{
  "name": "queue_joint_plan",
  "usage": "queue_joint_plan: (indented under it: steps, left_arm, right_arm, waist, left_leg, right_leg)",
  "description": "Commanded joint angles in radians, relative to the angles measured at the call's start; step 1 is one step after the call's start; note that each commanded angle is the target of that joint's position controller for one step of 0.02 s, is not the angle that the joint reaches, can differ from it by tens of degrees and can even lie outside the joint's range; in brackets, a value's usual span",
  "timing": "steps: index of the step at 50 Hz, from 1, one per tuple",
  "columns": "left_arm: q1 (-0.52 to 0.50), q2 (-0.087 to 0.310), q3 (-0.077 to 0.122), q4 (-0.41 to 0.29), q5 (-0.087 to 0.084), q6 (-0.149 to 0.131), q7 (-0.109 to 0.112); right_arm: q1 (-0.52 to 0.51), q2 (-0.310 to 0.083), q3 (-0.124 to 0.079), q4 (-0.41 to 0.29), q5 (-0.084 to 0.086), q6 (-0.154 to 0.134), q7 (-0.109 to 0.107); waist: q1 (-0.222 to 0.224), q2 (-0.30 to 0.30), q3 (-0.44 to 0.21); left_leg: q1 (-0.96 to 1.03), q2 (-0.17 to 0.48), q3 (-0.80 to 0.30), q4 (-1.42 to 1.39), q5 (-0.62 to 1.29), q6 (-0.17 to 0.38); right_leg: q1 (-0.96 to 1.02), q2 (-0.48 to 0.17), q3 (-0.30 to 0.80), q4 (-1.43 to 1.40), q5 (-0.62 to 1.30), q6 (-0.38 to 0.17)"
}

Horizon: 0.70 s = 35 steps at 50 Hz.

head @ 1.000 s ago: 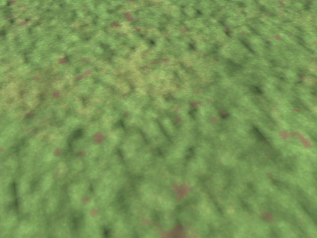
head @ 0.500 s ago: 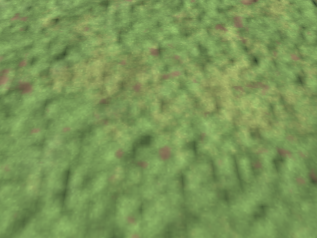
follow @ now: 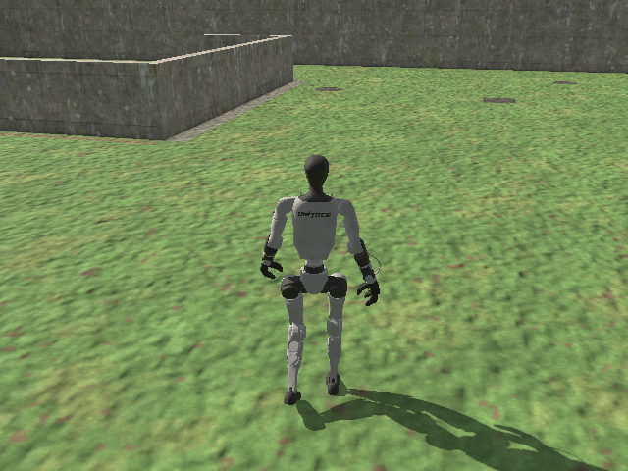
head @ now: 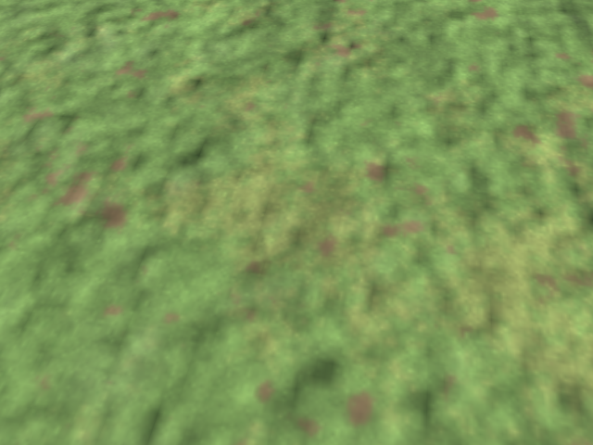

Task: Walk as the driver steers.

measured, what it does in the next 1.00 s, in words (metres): walks ahead, turning left: left foot, then right foot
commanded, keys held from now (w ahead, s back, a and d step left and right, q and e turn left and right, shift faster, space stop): w+q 0.46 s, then w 0.08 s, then w+e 0.10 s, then no key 0.36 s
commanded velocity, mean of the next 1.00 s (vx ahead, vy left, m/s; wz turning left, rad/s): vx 0.41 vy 0.00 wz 0.35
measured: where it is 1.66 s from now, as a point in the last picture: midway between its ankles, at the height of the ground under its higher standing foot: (227, 420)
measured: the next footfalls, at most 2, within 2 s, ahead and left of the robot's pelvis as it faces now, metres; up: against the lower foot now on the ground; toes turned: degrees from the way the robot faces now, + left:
left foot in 0.42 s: +0.35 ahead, +0.15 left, +0.00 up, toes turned +19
right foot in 0.92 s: +0.64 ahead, +0.10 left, +0.00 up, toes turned +16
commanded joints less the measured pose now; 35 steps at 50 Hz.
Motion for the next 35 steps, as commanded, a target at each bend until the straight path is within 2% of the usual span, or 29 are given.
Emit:
queue_joint_plan:
  steps: [1, 3, 6, 9, 12, 15, 17, 19, 20, 21, 22, 23, 24, 25, 26, 27, 28, 29, 32, 33, 35]
  left_arm:
    - [0.125, 0.09, 0.031, -0.004, -0.007, -0.01, 0.007]
    - [0.153, 0.097, 0.035, 0.021, -0.016, -0.032, -0.002]
    - [0.179, 0.11, 0.042, 0.046, -0.024, -0.05, -0.01]
    - [0.208, 0.111, 0.045, 0.07, -0.022, -0.048, -0.011]
    - [0.226, 0.12, 0.048, 0.088, -0.022, -0.045, -0.011]
    - [0.269, 0.146, 0.055, 0.112, -0.022, -0.038, -0.004]
    - [0.296, 0.163, 0.059, 0.13, -0.021, -0.024, 0.002]
    - [0.306, 0.194, 0.063, 0.142, -0.019, -0.009, 0.009]
    - [0.307, 0.208, 0.064, 0.144, -0.019, 0.0, 0.011]
    - [0.294, 0.207, 0.061, 0.134, -0.022, 0.007, 0.012]
    - [0.316, 0.148, 0.043, 0.087, -0.028, 0.005, 0.004]
    - [0.277, 0.103, 0.038, 0.012, -0.02, -0.001, -0.011]
    - [0.168, 0.164, 0.047, -0.005, -0.011, -0.005, -0.012]
    - [0.154, 0.129, 0.034, -0.003, -0.028, -0.015, -0.015]
    - [0.18, 0.113, 0.028, 0.019, -0.028, -0.02, -0.015]
    - [0.191, 0.11, 0.028, 0.026, -0.013, -0.008, -0.016]
    - [0.244, 0.102, 0.024, 0.055, -0.001, 0.011, -0.021]
    - [0.27, 0.097, 0.025, 0.072, 0.003, 0.026, -0.027]
    - [0.221, 0.084, 0.027, 0.074, -0.008, 0.041, -0.042]
    - [0.176, 0.082, 0.028, 0.063, -0.008, 0.041, -0.041]
    - [0.124, 0.074, 0.027, 0.051, -0.007, 0.039, -0.038]
  right_arm:
    - [-0.012, -0.069, -0.012, -0.076, -0.022, 0.007, 0.021]
    - [-0.019, -0.054, -0.008, -0.078, -0.024, 0.025, 0.036]
    - [-0.11, -0.04, -0.002, -0.115, -0.023, 0.032, 0.05]
    - [-0.21, -0.025, 0.006, -0.148, -0.02, 0.031, 0.059]
    - [-0.31, 0.001, 0.021, -0.178, -0.017, 0.024, 0.072]
    - [-0.392, 0.001, 0.026, -0.208, -0.021, 0.023, 0.082]
    - [-0.41, -0.008, 0.023, -0.219, -0.028, 0.024, 0.079]
    - [-0.358, -0.024, 0.014, -0.209, -0.036, 0.024, 0.067]
    - [-0.265, -0.041, 0.003, -0.183, -0.039, 0.018, 0.059]
    - [-0.093, -0.067, -0.015, -0.126, -0.046, 0.009, 0.046]
    - [0.035, -0.17, -0.048, -0.103, -0.053, 0.009, 0.028]
    - [-0.005, -0.257, -0.068, -0.127, -0.011, 0.018, 0.02]
    - [0.024, -0.227, -0.064, -0.126, 0.0, 0.026, 0.009]
    - [-0.014, -0.169, -0.049, -0.1, 0.003, 0.022, -0.002]
    - [-0.05, -0.109, -0.03, -0.088, 0.003, 0.013, -0.006]
    - [-0.084, -0.081, -0.018, -0.082, 0.005, 0.002, -0.008]
    - [-0.117, -0.053, -0.005, -0.085, 0.002, -0.009, -0.006]
    - [-0.111, -0.044, 0.0, -0.078, 0.003, -0.022, -0.002]
    - [-0.065, -0.072, -0.005, -0.036, 0.005, -0.044, 0.005]
    - [-0.047, -0.067, -0.002, -0.022, 0.007, -0.046, 0.005]
    - [-0.027, -0.06, 0.005, 0.0, 0.01, -0.047, 0.003]
  waist:
    - [0.062, -0.12, -0.029]
    - [0.054, -0.136, -0.032]
    - [0.056, -0.121, -0.019]
    - [0.072, -0.114, 0.005]
    - [0.093, -0.114, 0.021]
    - [0.114, -0.114, 0.042]
    - [0.116, -0.115, 0.041]
    - [0.085, -0.133, -0.008]
    - [0.043, -0.13, -0.068]
    - [-0.036, -0.086, -0.166]
    - [-0.073, 0.056, -0.296]
    - [-0.02, 0.231, -0.369]
    - [-0.074, 0.069, -0.308]
    - [-0.033, 0.025, -0.188]
    - [0.019, -0.019, -0.106]
    - [0.059, -0.02, -0.072]
    - [0.09, -0.012, -0.08]
    - [0.096, 0.0, -0.088]
    - [0.088, 0.009, -0.041]
    - [0.076, 0.003, -0.007]
    - [0.07, 0.001, 0.01]
  left_leg:
    - [-0.307, 0.128, 0.007, 0.083, 0.072, -0.019]
    - [-0.292, 0.135, 0.025, 0.079, 0.104, -0.027]
    - [-0.378, 0.155, 0.03, 0.044, 0.187, -0.039]
    - [-0.429, 0.163, 0.057, -0.068, 0.286, -0.052]
    - [-0.375, 0.164, 0.113, -0.256, 0.389, -0.045]
    - [-0.335, 0.158, 0.171, -0.382, 0.356, -0.017]
    - [-0.31, 0.133, 0.203, -0.435, 0.277, 0.013]
    - [-0.204, 0.066, 0.242, -0.469, 0.163, 0.054]
    - [-0.096, 0.023, 0.247, -0.5, 0.131, 0.081]
    - [0.13, -0.003, 0.226, -0.574, 0.168, 0.114]
    - [0.445, 0.215, -0.084, -0.616, -0.016, 0.19]
    - [0.62, 0.449, -0.625, -0.758, 0.038, 0.306]
    - [0.594, 0.441, -0.551, -0.787, 0.216, 0.299]
    - [0.475, 0.419, -0.387, -0.776, 0.362, 0.278]
    - [0.331, 0.366, -0.285, -0.789, 0.499, 0.229]
    - [0.24, 0.316, -0.215, -0.804, 0.57, 0.197]
    - [0.189, 0.291, -0.157, -0.827, 0.598, 0.178]
    - [0.163, 0.28, -0.127, -0.847, 0.634, 0.174]
    - [0.145, 0.265, -0.057, -0.919, 0.603, 0.153]
    - [0.145, 0.262, -0.042, -0.925, 0.676, 0.142]
    - [0.17, 0.245, 0.013, -0.897, 0.887, 0.113]
  right_leg:
    - [0.267, -0.296, 0.348, -0.346, -0.079, -0.111]
    - [0.243, -0.276, 0.243, -0.364, 0.085, -0.113]
    - [0.273, -0.284, 0.138, -0.402, 0.185, -0.128]
    - [0.3, -0.264, 0.032, -0.414, 0.251, -0.122]
    - [0.304, -0.242, -0.064, -0.406, 0.28, -0.099]
    - [0.358, -0.268, -0.105, -0.391, 0.322, -0.085]
    - [0.423, -0.285, -0.134, -0.336, 0.446, -0.074]
    - [0.471, -0.29, -0.175, -0.176, 0.774, -0.061]
    - [0.469, -0.288, -0.19, -0.021, 0.873, -0.058]
    - [0.374, -0.266, -0.215, 0.212, 0.795, -0.035]
    - [0.077, -0.22, -0.22, 0.536, 0.402, 0.007]
    - [-0.275, -0.011, -0.11, 0.84, -0.352, 0.063]
    - [-0.38, -0.05, 0.04, 0.869, -0.285, 0.055]
    - [-0.377, -0.101, 0.049, 0.81, -0.193, 0.043]
    - [-0.303, -0.134, 0.048, 0.694, -0.157, 0.038]
    - [-0.237, -0.152, 0.056, 0.627, -0.156, 0.041]
    - [-0.169, -0.156, 0.053, 0.593, -0.145, 0.043]
    - [-0.133, -0.148, 0.04, 0.577, -0.133, 0.045]
    - [-0.185, -0.146, 0.031, 0.505, -0.027, 0.044]
    - [-0.215, -0.147, 0.029, 0.466, 0.01, 0.046]
    - [-0.231, -0.131, 0.016, 0.381, 0.066, 0.05]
